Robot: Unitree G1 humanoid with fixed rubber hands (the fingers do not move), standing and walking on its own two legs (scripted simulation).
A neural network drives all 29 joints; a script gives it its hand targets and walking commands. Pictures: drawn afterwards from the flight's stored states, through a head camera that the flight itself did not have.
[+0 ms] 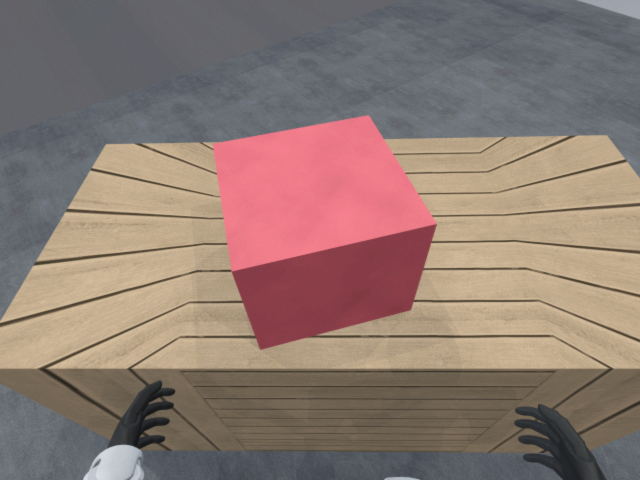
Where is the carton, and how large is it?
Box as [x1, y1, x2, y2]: [213, 115, 436, 349]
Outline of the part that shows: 368,115 213,144 231,270 260,349 409,310 411,307 436,223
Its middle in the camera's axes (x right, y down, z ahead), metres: -0.01 -0.02 +0.66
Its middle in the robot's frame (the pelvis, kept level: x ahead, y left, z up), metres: +0.49 +0.04 -0.02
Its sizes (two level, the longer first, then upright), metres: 0.270 0.265 0.228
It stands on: a pedestal, 0.63 m high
